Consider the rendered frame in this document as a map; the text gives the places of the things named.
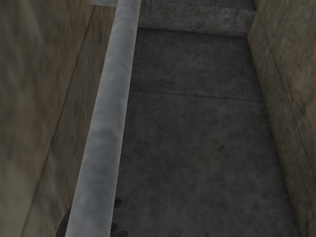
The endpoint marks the left robot hand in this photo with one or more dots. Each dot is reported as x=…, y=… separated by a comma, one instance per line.
x=61, y=231

